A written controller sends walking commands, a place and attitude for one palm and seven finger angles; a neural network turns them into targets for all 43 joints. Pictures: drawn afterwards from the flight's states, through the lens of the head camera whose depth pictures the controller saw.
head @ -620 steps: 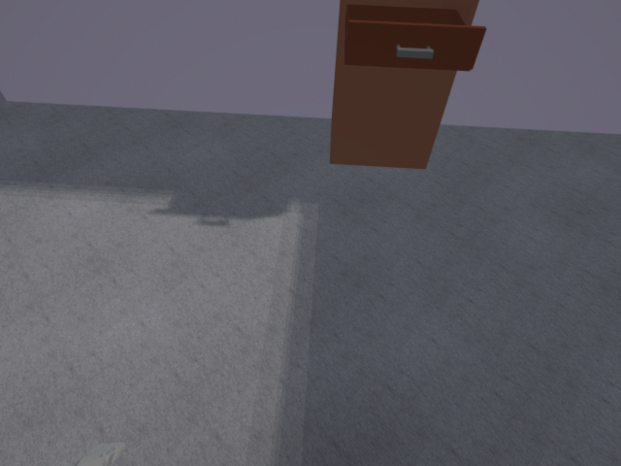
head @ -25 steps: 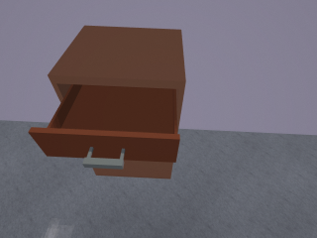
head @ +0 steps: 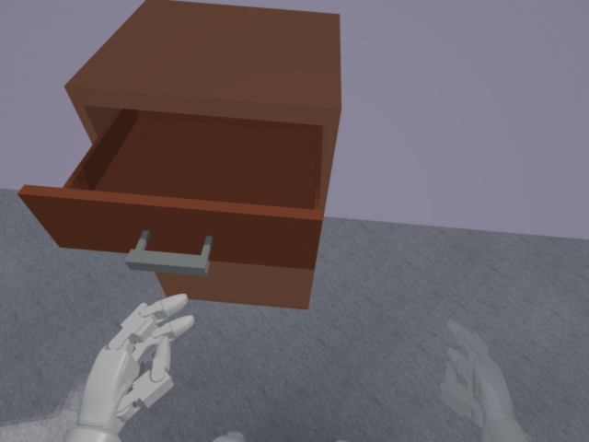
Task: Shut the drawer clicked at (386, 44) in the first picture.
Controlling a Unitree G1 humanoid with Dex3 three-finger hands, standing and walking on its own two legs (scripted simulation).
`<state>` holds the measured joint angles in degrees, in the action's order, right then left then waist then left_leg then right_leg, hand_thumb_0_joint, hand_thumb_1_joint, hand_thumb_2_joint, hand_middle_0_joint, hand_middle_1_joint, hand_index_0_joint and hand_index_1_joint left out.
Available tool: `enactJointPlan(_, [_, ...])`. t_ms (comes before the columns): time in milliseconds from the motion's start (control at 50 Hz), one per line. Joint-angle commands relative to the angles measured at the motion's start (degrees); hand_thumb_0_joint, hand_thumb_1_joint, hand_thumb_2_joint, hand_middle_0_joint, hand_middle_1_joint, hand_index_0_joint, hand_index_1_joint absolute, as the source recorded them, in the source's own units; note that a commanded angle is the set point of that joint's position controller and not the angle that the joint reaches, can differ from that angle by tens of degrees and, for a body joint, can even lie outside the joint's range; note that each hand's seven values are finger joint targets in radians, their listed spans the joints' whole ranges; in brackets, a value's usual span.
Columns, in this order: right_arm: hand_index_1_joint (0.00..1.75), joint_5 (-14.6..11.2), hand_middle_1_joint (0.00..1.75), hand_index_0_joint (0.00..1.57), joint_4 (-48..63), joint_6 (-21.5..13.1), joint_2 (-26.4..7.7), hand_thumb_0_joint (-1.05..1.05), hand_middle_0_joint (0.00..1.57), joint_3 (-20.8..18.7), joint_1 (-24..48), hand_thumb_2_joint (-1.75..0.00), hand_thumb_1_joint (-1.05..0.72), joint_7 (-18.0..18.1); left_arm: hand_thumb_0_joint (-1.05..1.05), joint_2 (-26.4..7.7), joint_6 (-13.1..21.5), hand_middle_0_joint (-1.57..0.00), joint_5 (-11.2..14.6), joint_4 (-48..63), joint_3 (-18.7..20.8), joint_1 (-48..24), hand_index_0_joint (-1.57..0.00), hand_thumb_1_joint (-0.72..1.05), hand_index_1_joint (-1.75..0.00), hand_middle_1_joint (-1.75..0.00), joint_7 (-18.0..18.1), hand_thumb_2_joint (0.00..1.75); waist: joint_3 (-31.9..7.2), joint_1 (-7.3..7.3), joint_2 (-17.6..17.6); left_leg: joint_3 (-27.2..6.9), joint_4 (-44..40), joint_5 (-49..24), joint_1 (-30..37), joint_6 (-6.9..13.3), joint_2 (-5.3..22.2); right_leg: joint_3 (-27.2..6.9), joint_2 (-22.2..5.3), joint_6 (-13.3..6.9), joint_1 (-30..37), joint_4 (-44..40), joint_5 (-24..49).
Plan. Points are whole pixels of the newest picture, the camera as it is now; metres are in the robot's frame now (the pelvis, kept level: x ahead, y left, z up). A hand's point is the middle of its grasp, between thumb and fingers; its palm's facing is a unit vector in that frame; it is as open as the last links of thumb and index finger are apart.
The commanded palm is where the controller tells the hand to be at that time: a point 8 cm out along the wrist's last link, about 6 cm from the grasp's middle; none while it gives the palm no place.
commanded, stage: raise the hand and make a fist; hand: left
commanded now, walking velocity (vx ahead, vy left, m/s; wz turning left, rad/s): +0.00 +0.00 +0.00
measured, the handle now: (172, 251) +0.40 +0.22 +0.00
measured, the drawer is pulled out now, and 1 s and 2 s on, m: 0.23 0.23 0.23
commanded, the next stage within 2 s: bring the fist close to the handle in 1.54 s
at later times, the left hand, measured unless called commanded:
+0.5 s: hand (127, 361) +0.21 +0.21 +0.05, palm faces +0.06 -1.00 -0.05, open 3.7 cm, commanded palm +0.16 +0.25 +0.05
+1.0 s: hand (131, 365) +0.19 +0.19 +0.07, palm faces -0.04 -1.00 -0.02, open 3.2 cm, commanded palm +0.17 +0.25 +0.09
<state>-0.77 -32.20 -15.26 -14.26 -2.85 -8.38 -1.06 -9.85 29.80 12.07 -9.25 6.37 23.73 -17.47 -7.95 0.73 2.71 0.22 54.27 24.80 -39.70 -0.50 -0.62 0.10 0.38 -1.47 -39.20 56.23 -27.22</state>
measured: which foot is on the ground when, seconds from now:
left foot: down 0.00-1.00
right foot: down 0.00-1.00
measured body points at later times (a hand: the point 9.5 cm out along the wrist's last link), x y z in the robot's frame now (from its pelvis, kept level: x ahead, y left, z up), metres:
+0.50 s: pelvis +0.00 -0.01 -0.01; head +0.05 -0.01 +0.44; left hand +0.20 +0.26 +0.05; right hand +0.14 -0.25 -0.10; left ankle +0.02 +0.13 -0.68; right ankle +0.01 -0.10 -0.68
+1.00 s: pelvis +0.01 +0.04 +0.00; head +0.02 +0.05 +0.45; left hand +0.19 +0.25 +0.08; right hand +0.22 -0.16 -0.04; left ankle +0.02 +0.13 -0.68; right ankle +0.01 -0.10 -0.68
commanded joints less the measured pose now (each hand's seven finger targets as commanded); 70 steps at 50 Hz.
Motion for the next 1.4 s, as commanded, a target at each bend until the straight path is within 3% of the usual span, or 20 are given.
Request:
enactJointPlan(0, [0.3, -0.8, 0.3, 0.2, 13.1, -0.8, -6.1, 0.0, 0.2, -2.3, 4.2, -0.9, -0.9, 1.5, 0.0, -11.7, 2.1, -0.58, 4.2, 19.3, 10.6, 2.1, -0.58, 0.9, -0.71, -0.71, -1.0, 0.9, -11.3, -4.29, -8.0, 2.1, 0.0, -7.5, -1.7, 1.3, -1.7, -1.4, -0.5, -0.2, 3.6, -4.6, 8.6])
enactJointPlan(60, [0.3, -0.5, 0.3, 0.2, 11.6, -0.9, -4.6, 0.0, 0.2, -1.6, 0.3, -0.9, -0.9, 2.8, 0.0, -11.8, 5.7, -0.64, 5.1, 32.7, 10.2, -5.3, -0.64, 0.9, -0.78, -0.78, 2.9, 0.9, -13.8, -1.01, -12.5, 0.1, 3.0, -9.6, 1.6, 2.1, -0.3, -2.4, 0.0, -0.3, 1.2, -4.5, 9.9])
enactJointPlan(100, [0.3, -0.1, 0.3, 0.2, 9.5, -1.2, -5.1, 0.0, 0.2, -1.2, -1.3, -0.9, -0.9, 3.7, 0.0, -11.6, 7.9, -0.68, 4.1, 35.9, 7.2, -9.8, -0.68, 0.9, -0.82, -0.82, 3.2, 0.9, -12.9, 1.86, -11.5, -1.0, 5.4, -8.8, 1.2, 2.6, 0.5, -2.9, 0.5, -0.3, -3.1, -4.2, 8.3])
enactJointPlan(180, [0.3, -1.0, 0.3, 0.2, 7.2, -2.9, -6.6, 0.0, 0.2, 0.3, -0.9, -0.9, -0.9, 4.8, 0.0, -9.5, 5.4, -0.76, 4.5, 24.3, 0.8, -9.8, -0.76, 0.9, -0.91, -0.91, -3.9, 0.9, -5.1, 5.62, -6.1, -2.3, 7.7, -4.8, -4.3, 3.1, 1.1, -4.1, 0.5, 0.7, -5.8, -6.6, 4.2])
enactJointPlan(260, [0.3, -2.9, 0.3, 0.2, 9.3, -1.7, -7.6, 0.0, 0.2, 0.3, 0.1, -0.9, -0.9, 6.1, 0.0, -14.5, -8.6, -0.84, 6.2, 12.6, 7.2, -4.0, -0.84, 0.9, -0.99, -0.99, -9.3, 0.9, -7.0, 1.41, 1.1, -1.4, 5.0, -1.6, -8.5, 3.0, 0.1, -8.4, -2.3, 2.6, 2.3, -13.3, -4.1])
enactJointPlan(300, [0.3, -3.0, 0.3, 0.2, 11.1, -0.6, -6.9, 0.0, 0.2, 0.4, 1.0, -0.9, -0.9, 6.2, 0.0, -17.4, -14.5, -0.88, 8.2, 13.7, 13.6, -0.6, -0.88, 0.9, -1.04, -1.04, -8.7, 0.9, -12.1, -1.86, 1.6, -1.4, 3.2, -4.7, -6.9, 2.8, -0.6, -9.1, -3.6, 3.5, 9.7, -13.8, 0.7])
enactJointPlan(340, [0.3, -2.6, 0.3, 0.2, 12.3, 0.2, -5.1, 0.0, 0.2, 0.3, 1.9, -0.9, -0.9, 6.2, 0.0, -16.7, -16.5, -0.92, 10.0, 19.2, 17.2, 2.5, -0.92, 0.9, -1.08, -1.08, -5.4, 0.9, -14.8, -3.87, 2.6, -1.5, 1.5, -7.8, -5.1, 2.3, -0.7, -7.7, -4.0, 3.9, 13.7, -12.7, 7.3])
enactJointPlan(380, [0.3, -2.1, 0.3, 0.2, 11.2, 0.4, -3.7, 0.0, 0.2, 0.0, 1.9, -0.9, -0.9, 6.0, 0.0, -16.5, -14.4, -0.96, 10.9, 22.1, 20.5, 4.6, -0.96, 0.9, -1.12, -1.12, -0.6, 0.9, -14.6, -4.85, 2.9, -1.9, 0.5, -10.2, -4.2, 1.6, -0.2, -6.4, -3.3, 3.9, 15.6, -11.2, 14.7])
enactJointPlan(440, [0.3, -1.7, 0.3, 0.2, 9.5, -0.2, -3.2, 0.0, 0.2, -0.7, 0.0, -0.9, -0.9, 5.1, 0.0, -13.1, -8.2, -1.02, 8.7, 24.9, 17.0, 5.0, -1.02, 0.9, -1.19, -1.19, 2.8, 0.9, -9.9, -3.17, 0.0, -1.5, -1.4, -12.1, -1.9, 1.4, 0.2, -2.9, -1.9, 2.8, 10.8, -9.1, 18.3])
enactJointPlan(500, [0.3, -1.2, 0.3, 0.2, 9.0, -1.3, -4.7, 0.0, 0.2, -0.7, -0.9, -0.9, -0.9, 4.4, 0.0, -9.4, -4.0, -1.08, 5.6, 24.1, 8.6, 4.3, -1.08, 0.9, -1.25, -1.25, 1.2, 0.9, -6.3, 0.04, -2.2, -1.7, -1.4, -11.1, -0.3, 2.1, 0.3, -0.9, -1.0, 2.3, 4.5, -8.4, 14.7])
enactJointPlan(580, [0.3, -2.0, 0.3, 0.2, 9.8, -3.3, -6.6, 0.0, 0.2, -0.7, -1.9, -0.9, -0.9, 4.6, 0.0, -6.6, -4.1, -1.16, 6.1, 24.7, 1.6, 3.8, -1.16, 0.9, -1.34, -1.34, -2.9, 0.9, -4.8, 2.36, -2.1, -2.8, -2.1, -7.4, 2.4, 2.7, 0.4, 0.6, 0.0, 1.3, 0.4, -9.8, 6.1])
enactJointPlan(680, [0.3, -1.6, 0.3, 0.2, 9.9, -3.5, -6.8, 0.0, 0.2, -0.7, -2.2, -0.9, -0.9, 5.2, 0.0, -14.5, -4.4, -1.26, 4.2, 34.6, 8.7, 1.2, -1.26, 0.9, -1.45, -1.45, 2.5, 0.9, -11.1, -0.55, -7.5, -3.8, -5.2, -8.7, 7.6, 2.3, 0.9, 3.3, 0.7, 0.1, 2.3, -7.5, 6.1])
enactJointPlan(740, [0.3, -1.3, 0.3, 0.2, 11.4, -2.2, -5.2, 0.0, 0.2, 0.0, -2.1, -0.9, -0.9, 4.1, 0.0, -9.2, -5.2, -1.32, 3.5, 37.7, 5.3, 5.0, -1.32, 0.9, -1.51, -1.51, 6.7, 0.9, -11.5, -1.6, -11.0, -4.4, -6.8, -14.2, 10.9, 1.3, 1.3, 5.1, 0.7, -0.2, 2.9, -5.9, 9.6])
enactJointPlan(820, [0.3, -1.4, 0.3, 0.2, 13.2, 0.4, -5.5, 0.0, 0.2, 0.7, -1.7, -0.9, -0.9, 2.9, 0.0, -4.8, -10.3, -1.4, 1.3, 34.4, -1.0, 7.4, -1.4, 0.9, -1.6, -1.6, 8.0, 0.9, -5.8, -0.25, -9.6, -5.1, -8.1, -13.5, 10.1, 0.8, 2.2, 6.0, 0.8, 0.1, 1.8, -7.1, 9.2])
enactJointPlan(880, [0.3, -1.7, 0.3, 0.2, 14.5, 1.8, -6.0, 0.0, 0.2, 1.1, -1.4, -0.9, -0.9, 2.9, 0.0, -3.7, -14.9, -1.4, -0.5, 32.1, -4.7, 8.2, -1.4, 0.9, -1.6, -1.6, 6.6, 0.9, -1.8, 0.84, -4.4, -5.7, -9.4, -10.0, 8.2, 1.3, 2.4, 6.0, 1.0, 0.3, 2.2, -8.7, 8.1])
enactJointPlan(980, [0.3, -1.5, 0.3, 0.2, 16.2, 2.4, -6.1, 0.0, 0.2, 1.9, -1.7, -0.9, -0.9, 3.8, 0.0, -9.2, -15.7, -1.4, -0.6, 41.1, -0.6, 2.4, -1.4, 0.9, -1.6, -1.6, 8.0, 0.9, -4.3, -0.06, -5.3, -6.2, -10.2, -7.6, 9.7, 1.1, 2.2, 5.7, 1.1, 0.2, 3.8, -8.6, 6.6])
enactJointPlan(1080, [0.3, -1.0, 0.3, 0.2, 16.0, 1.9, -4.8, 0.0, 0.2, 2.6, -2.9, -0.9, -0.9, 3.1, 0.0, -7.4, -12.3, -1.4, -0.3, 45.6, -0.8, 4.0, -1.4, 0.9, -1.6, -1.6, 11.4, 0.9, -7.7, -1.0, -9.9, -6.6, -10.2, -13.6, 13.6, -0.1, 2.6, 5.8, 1.0, -0.2, 4.2, -7.7, 8.4])
enactJointPlan(1200, [0.3, -1.7, 0.3, 0.2, 15.6, 2.7, -6.0, 0.0, 0.2, 2.2, -2.6, -0.9, -0.9, 2.9, 0.0, -3.3, -16.4, -1.4, -1.2, 35.3, -5.3, 8.6, -1.4, 0.9, -1.6, -1.6, 8.8, 0.9, -1.9, 0.5, -3.5, -5.5, -10.5, -7.7, 8.6, 0.9, 1.9, 5.9, 1.0, 0.3, 4.6, -10.1, 6.9])
enactJointPlan(1280, [0.3, -1.8, 0.3, 0.2, 15.9, 2.8, -6.1, 0.0, 0.2, 1.7, -2.0, -0.9, -0.9, 3.8, 0.0, -9.1, -17.4, -1.4, -0.5, 37.9, 0.5, 7.1, -1.4, 0.9, -1.6, -1.6, 8.3, 0.9, -4.8, -0.74, -2.9, -4.1, -10.2, -9.0, 8.5, 1.4, 1.2, 4.9, 0.7, 0.2, 8.2, -11.1, 8.9])
enactJointPlan(1380, [0.3, -1.4, 0.3, 0.2, 14.2, 1.9, -4.6, 0.0, 0.2, 1.5, -2.3, -0.9, -0.9, 4.2, 0.0, -11.7, -11.6, -1.4, 1.8, 42.6, 6.9, 6.9, -1.4, 0.9, -1.6, -1.6, 10.7, 0.9, -7.1, -1.93, -5.5, -2.7, -8.9, -13.6, 10.1, 1.5, 1.0, 4.1, 0.7, 0.0, 9.9, -11.0, 13.1])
